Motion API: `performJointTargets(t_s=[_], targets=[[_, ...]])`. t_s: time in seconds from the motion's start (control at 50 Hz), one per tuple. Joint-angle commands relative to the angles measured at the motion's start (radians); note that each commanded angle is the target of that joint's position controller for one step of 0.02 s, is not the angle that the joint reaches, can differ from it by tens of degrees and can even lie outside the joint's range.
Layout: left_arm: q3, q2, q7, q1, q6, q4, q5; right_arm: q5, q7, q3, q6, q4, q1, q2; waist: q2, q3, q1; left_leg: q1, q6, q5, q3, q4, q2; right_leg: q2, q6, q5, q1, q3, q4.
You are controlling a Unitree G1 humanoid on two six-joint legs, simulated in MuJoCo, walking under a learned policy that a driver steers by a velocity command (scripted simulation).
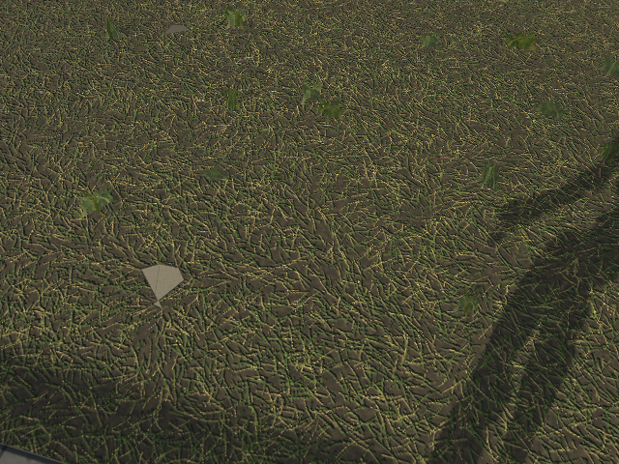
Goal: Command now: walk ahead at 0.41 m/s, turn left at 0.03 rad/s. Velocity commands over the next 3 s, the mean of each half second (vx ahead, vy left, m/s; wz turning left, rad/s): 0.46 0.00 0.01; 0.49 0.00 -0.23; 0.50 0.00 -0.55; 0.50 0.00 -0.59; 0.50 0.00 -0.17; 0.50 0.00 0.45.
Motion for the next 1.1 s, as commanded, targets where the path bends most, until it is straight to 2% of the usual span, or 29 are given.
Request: performJointTargets(t_s=[0.02,0.06,0.1,0.16,0.18,0.2,0.22,0.24,0.26,0.28,0.32,0.4,0.46,0.52,0.56,0.6,0.72,0.8,0.84,0.86,0.88,0.9,0.92,0.94,0.96,0.98,1.0,1.02,1.1], targets=[[-0.014,0.000,-0.022,-0.196,-0.022,-0.127,0.005,0.003,-0.004,-0.038,-0.009,-0.057,-0.023,-0.173,0.151,0.108,-0.021,-0.085,0.166,0.210,-0.121,-0.134,0.181,0.025,0.021,0.150,-0.037,-0.026,-0.173],[-0.011,0.012,-0.028,-0.171,-0.017,-0.132,0.000,0.001,-0.001,-0.047,-0.014,-0.045,-0.005,-0.196,0.186,0.083,-0.003,-0.161,0.172,0.244,-0.102,-0.133,0.198,0.047,0.022,0.210,0.116,-0.030,-0.157],[0.013,0.079,-0.024,-0.094,-0.018,-0.105,0.003,-0.004,-0.001,-0.048,-0.025,-0.068,-0.043,-0.195,0.159,0.055,0.046,-0.199,0.158,0.301,-0.077,-0.094,0.213,0.065,0.007,0.252,0.244,-0.044,-0.118],[0.062,0.149,-0.004,0.258,-0.016,-0.008,-0.001,0.000,-0.013,-0.040,-0.024,-0.082,-0.087,-0.183,0.122,-0.068,0.247,-0.283,0.080,0.560,0.005,0.386,0.120,0.092,-0.044,0.114,0.614,-0.046,-0.198],[0.069,0.245,0.008,0.297,-0.014,-0.025,0.016,-0.015,-0.010,-0.011,-0.022,-0.079,0.071,-0.075,-0.192,-0.198,0.168,-0.487,0.026,0.029,0.019,0.828,0.034,-0.203,-0.171,0.028,0.824,0.362,-0.279],[0.046,0.222,-0.004,0.307,-0.018,-0.047,0.014,0.017,-0.004,0.005,-0.044,-0.058,0.177,-0.013,-0.377,-0.309,0.127,-0.658,0.027,-0.316,-0.109,1.060,-0.078,-0.338,-0.312,-0.099,0.883,0.821,-0.521],[0.036,0.162,-0.009,0.272,-0.022,-0.031,0.001,0.056,-0.002,-0.028,-0.051,-0.075,0.046,-0.137,-0.196,-0.151,0.143,-0.764,0.041,-0.224,-0.122,1.125,-0.020,-0.329,-0.291,-0.258,0.731,0.803,-0.627],[0.024,0.126,-0.013,0.197,-0.024,-0.046,0.009,0.058,-0.009,-0.041,-0.043,-0.110,-0.093,-0.187,-0.052,-0.017,0.132,-0.777,0.067,-0.130,-0.083,1.114,0.037,-0.296,-0.254,-0.257,0.577,0.659,-0.623],[0.015,0.107,-0.018,0.122,-0.027,-0.060,0.017,0.042,-0.011,-0.037,-0.030,-0.116,-0.105,-0.162,-0.033,0.025,0.086,-0.731,0.066,-0.047,-0.074,1.070,0.088,-0.270,-0.255,-0.173,0.439,0.560,-0.631],[0.006,0.075,-0.019,0.067,-0.032,-0.071,0.021,0.022,-0.010,-0.040,-0.013,-0.103,-0.082,-0.148,-0.053,0.034,0.052,-0.665,0.062,0.012,-0.090,0.995,0.136,-0.217,-0.238,-0.136,0.353,0.466,-0.650],[0.003,0.060,-0.008,0.036,-0.040,-0.068,0.018,0.023,-0.009,-0.043,0.004,-0.090,-0.060,-0.132,-0.069,0.042,0.016,-0.596,0.054,0.060,-0.086,0.886,0.164,-0.160,-0.214,-0.097,0.295,0.358,-0.708],[0.013,0.105,0.017,0.124,-0.034,-0.032,0.020,-0.011,-0.006,-0.037,0.001,-0.130,-0.182,-0.114,0.021,0.044,0.042,-0.698,0.022,0.240,-0.073,0.676,0.167,-0.151,-0.225,0.213,0.394,0.237,-0.726],[0.023,0.123,0.024,0.185,-0.030,-0.012,0.025,-0.003,0.018,-0.035,-0.011,-0.111,-0.191,-0.105,0.033,-0.016,0.057,-0.709,-0.005,0.416,-0.050,0.664,0.160,-0.142,-0.223,0.324,0.470,0.156,-0.657],[0.010,0.088,0.047,0.317,-0.024,0.042,0.010,0.020,0.037,-0.048,-0.039,-0.167,-0.364,-0.144,-0.021,0.058,0.109,-0.957,0.021,0.468,-0.085,0.564,0.162,-0.162,-0.190,0.154,0.642,0.211,-0.608],[0.013,0.097,0.066,0.358,-0.020,0.047,0.009,-0.003,0.056,-0.039,-0.063,-0.198,-0.484,-0.133,-0.022,0.102,0.136,-1.016,0.025,0.543,-0.084,0.445,0.163,-0.165,-0.178,0.113,0.686,0.216,-0.579],[0.013,0.104,0.083,0.363,-0.009,0.034,0.020,-0.013,0.080,-0.026,-0.073,-0.200,-0.521,-0.100,-0.017,0.112,0.153,-0.912,0.024,0.666,-0.035,0.379,0.136,-0.145,-0.171,0.045,0.586,0.175,-0.536],[0.016,0.104,0.085,0.391,0.012,0.020,-0.008,0.006,0.120,-0.004,-0.078,-0.222,-0.582,-0.085,-0.015,0.158,0.165,-0.692,0.054,0.723,-0.046,0.246,0.093,-0.130,-0.119,-0.017,0.463,0.182,-0.352],[0.025,0.099,0.089,0.373,0.042,0.012,-0.012,0.015,0.096,-0.022,-0.065,-0.120,-0.400,-0.141,-0.025,0.064,0.105,-0.455,0.015,0.743,-0.085,0.101,0.135,-0.092,-0.069,0.105,0.580,0.204,-0.035],[0.031,0.112,0.073,0.338,0.034,0.028,-0.011,-0.004,0.077,-0.050,-0.070,-0.018,-0.097,-0.202,0.017,-0.083,-0.054,-0.007,0.009,0.826,-0.008,0.043,0.124,-0.015,-0.005,0.143,0.416,0.175,0.395],[0.020,0.023,0.065,0.403,0.023,0.059,-0.013,-0.029,0.080,-0.044,-0.070,0.033,0.036,-0.204,0.149,-0.161,-0.077,0.346,0.055,0.901,-0.103,0.217,0.227,0.094,0.055,-0.508,0.083,0.178,0.798],[-0.005,-0.061,0.045,0.621,0.001,0.081,-0.019,-0.046,0.080,-0.041,-0.070,0.036,0.043,-0.267,0.436,-0.301,0.024,0.619,0.083,1.402,-0.156,0.594,0.337,0.075,0.067,-0.665,-0.222,0.274,1.058],[-0.006,0.009,0.039,0.628,-0.025,0.054,-0.041,-0.023,0.077,-0.055,-0.050,0.030,0.079,-0.258,0.489,-0.439,-0.010,0.642,0.137,1.299,-0.255,0.534,0.358,0.044,0.076,-0.559,-0.280,0.314,1.006],[-0.007,0.006,0.052,0.498,-0.031,-0.010,-0.069,-0.017,0.074,-0.085,-0.036,0.079,0.123,-0.311,0.397,-0.448,-0.034,0.552,0.230,0.662,-0.488,0.303,0.463,0.044,0.082,-0.451,-0.357,0.250,1.004],[0.005,0.056,0.090,0.364,-0.013,-0.017,-0.054,-0.017,0.069,-0.061,-0.035,0.057,0.004,-0.231,0.118,-0.293,-0.012,0.310,0.192,0.385,-0.497,0.100,0.417,0.003,0.072,-0.319,-0.317,0.142,0.984],[0.015,0.049,0.103,0.357,-0.003,-0.041,-0.064,-0.027,0.058,-0.048,-0.051,0.029,-0.145,-0.228,0.210,-0.227,0.069,0.087,0.234,0.343,-0.531,0.065,0.508,-0.034,0.040,-0.086,-0.280,0.177,0.876],[0.011,0.055,0.106,0.336,0.019,-0.024,-0.031,-0.028,0.060,-0.031,-0.073,0.006,-0.235,-0.160,0.139,-0.136,0.082,-0.061,0.213,0.509,-0.478,0.098,0.488,-0.074,0.030,-0.064,-0.217,0.185,0.841],[0.018,0.014,0.095,0.304,0.038,-0.037,-0.014,-0.027,0.056,-0.023,-0.076,0.028,-0.278,-0.137,0.153,-0.041,0.126,-0.231,0.178,0.469,-0.287,0.067,0.402,-0.086,0.036,-0.006,-0.157,0.188,0.671],[0.025,0.011,0.093,0.255,0.048,-0.045,-0.013,-0.032,0.049,-0.021,-0.080,0.033,-0.296,-0.124,0.143,-0.004,0.120,-0.306,0.156,0.369,-0.200,0.019,0.350,-0.105,0.039,-0.015,-0.099,0.184,0.553],[0.017,-0.029,0.056,0.110,0.038,-0.124,0.005,-0.024,-0.007,-0.027,-0.086,0.061,-0.246,-0.133,0.172,0.032,0.088,-0.185,0.155,0.661,-0.012,-0.016,0.305,-0.081,0.035,0.113,-0.133,0.159,0.180]])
